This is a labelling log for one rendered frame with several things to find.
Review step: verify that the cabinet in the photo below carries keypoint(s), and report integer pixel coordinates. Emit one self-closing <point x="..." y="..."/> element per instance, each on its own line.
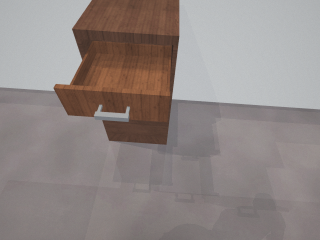
<point x="148" y="22"/>

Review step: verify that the handle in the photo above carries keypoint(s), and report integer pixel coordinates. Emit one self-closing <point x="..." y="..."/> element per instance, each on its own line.
<point x="112" y="116"/>

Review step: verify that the drawer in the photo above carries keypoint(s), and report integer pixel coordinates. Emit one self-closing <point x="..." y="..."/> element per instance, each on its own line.
<point x="119" y="75"/>

